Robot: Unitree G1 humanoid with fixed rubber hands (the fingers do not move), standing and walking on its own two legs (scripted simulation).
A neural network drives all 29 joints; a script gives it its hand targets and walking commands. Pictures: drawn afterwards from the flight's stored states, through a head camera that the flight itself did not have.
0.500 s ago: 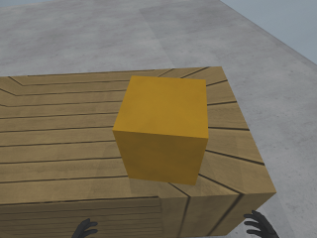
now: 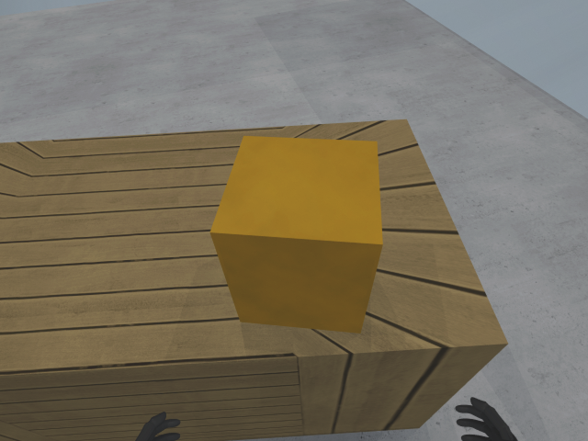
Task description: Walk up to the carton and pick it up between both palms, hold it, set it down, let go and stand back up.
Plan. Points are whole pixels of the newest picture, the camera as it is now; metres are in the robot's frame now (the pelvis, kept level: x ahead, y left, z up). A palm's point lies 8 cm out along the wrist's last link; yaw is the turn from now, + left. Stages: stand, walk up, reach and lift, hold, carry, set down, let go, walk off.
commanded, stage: stand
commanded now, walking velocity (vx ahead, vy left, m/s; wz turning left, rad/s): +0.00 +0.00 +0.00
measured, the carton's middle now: (304, 237) +0.43 +0.01 +0.01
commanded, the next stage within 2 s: walk up in 1.44 s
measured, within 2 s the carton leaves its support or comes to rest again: neither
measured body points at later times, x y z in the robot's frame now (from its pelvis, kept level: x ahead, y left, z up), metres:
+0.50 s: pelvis -0.02 +0.00 +0.00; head -0.01 +0.00 +0.45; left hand +0.10 +0.25 -0.11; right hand +0.10 -0.25 -0.11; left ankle +0.00 +0.11 -0.72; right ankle +0.01 -0.14 -0.72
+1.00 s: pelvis -0.01 +0.00 +0.00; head -0.01 +0.00 +0.45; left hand +0.10 +0.25 -0.11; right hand +0.09 -0.25 -0.11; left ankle +0.00 +0.11 -0.72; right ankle +0.01 -0.14 -0.72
